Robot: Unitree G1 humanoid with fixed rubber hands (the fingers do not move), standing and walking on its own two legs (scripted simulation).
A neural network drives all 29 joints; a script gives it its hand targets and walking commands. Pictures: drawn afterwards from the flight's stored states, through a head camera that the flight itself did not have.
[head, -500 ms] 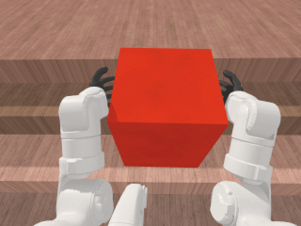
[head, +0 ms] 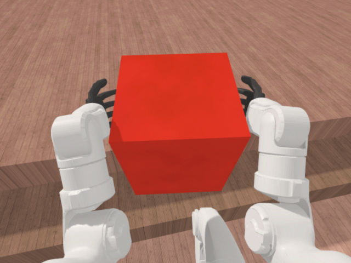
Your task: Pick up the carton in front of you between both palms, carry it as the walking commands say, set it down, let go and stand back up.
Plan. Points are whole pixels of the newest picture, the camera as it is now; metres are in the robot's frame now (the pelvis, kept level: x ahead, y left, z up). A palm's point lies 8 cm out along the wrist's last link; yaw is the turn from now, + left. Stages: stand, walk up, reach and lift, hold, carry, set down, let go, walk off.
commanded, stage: carry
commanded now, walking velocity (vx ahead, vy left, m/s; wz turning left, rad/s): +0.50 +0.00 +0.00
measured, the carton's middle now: (176, 130) +0.38 -0.03 +0.13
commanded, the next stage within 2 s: none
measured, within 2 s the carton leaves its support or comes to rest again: neither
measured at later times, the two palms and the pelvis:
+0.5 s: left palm out of the picture +0.67 +0.14 +0.38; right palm out of the picture +0.69 -0.15 +0.37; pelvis +0.32 -0.02 +0.17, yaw +1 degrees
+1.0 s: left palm out of the picture +1.00 +0.15 +0.54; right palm out of the picture +0.99 -0.15 +0.56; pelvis +0.63 +0.00 +0.35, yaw +0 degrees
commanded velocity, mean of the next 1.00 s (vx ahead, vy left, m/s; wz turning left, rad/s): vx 0.50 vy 0.00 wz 0.00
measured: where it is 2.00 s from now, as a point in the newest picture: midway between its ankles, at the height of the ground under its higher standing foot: (155, 75)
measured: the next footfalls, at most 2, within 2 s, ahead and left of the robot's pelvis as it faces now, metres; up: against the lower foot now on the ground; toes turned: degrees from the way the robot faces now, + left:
right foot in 0.10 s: +0.29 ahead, -0.14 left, +0.17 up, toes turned -7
left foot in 0.56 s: +0.54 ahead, +0.12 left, +0.34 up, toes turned +7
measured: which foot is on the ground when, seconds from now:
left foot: down 0.00-0.16, up 0.18-0.54, down 0.56-1.00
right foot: up 0.00-0.08, down 0.10-0.64, up 0.66-1.00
